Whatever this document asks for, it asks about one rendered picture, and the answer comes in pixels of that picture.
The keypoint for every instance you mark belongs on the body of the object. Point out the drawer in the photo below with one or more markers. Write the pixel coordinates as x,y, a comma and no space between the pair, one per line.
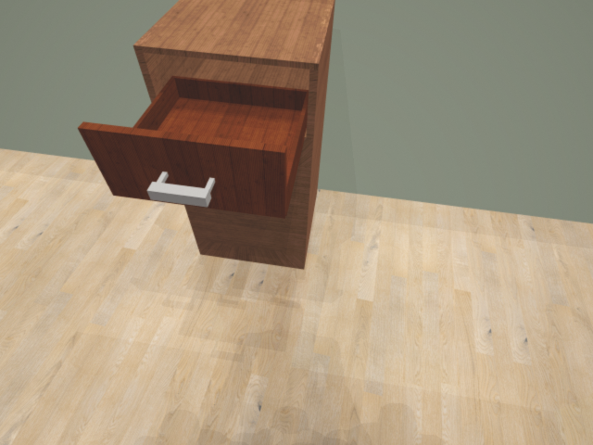
248,137

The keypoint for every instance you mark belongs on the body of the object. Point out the handle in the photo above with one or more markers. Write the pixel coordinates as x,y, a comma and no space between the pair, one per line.
181,194

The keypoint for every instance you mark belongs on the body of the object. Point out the cabinet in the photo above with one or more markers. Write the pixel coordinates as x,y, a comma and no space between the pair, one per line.
282,43

